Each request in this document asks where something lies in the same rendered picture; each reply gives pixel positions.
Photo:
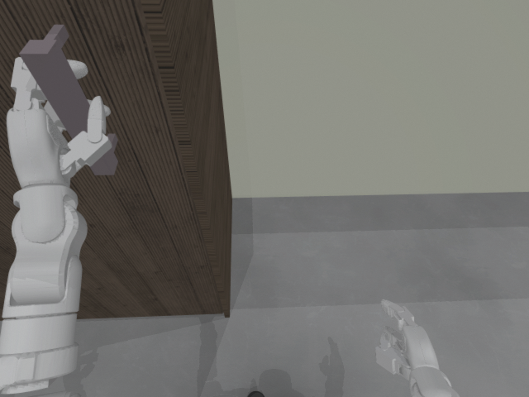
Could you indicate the left robot forearm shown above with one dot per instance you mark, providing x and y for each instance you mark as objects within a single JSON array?
[{"x": 43, "y": 290}]

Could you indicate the right robot hand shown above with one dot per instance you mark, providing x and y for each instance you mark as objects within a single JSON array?
[{"x": 409, "y": 350}]

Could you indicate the handle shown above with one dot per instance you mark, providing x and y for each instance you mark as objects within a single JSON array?
[{"x": 51, "y": 70}]

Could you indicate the right robot forearm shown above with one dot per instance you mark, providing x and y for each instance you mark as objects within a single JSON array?
[{"x": 430, "y": 382}]

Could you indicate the left robot hand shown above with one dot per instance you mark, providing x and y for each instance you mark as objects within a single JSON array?
[{"x": 35, "y": 132}]

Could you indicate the wardrobe door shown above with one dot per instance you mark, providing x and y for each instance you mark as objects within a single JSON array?
[{"x": 144, "y": 254}]

